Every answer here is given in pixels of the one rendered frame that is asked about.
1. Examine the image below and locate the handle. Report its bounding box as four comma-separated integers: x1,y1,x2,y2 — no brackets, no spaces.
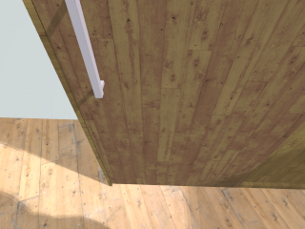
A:
65,0,105,98

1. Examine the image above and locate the wardrobe door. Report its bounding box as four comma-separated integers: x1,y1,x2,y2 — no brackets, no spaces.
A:
32,0,305,188
244,121,305,184

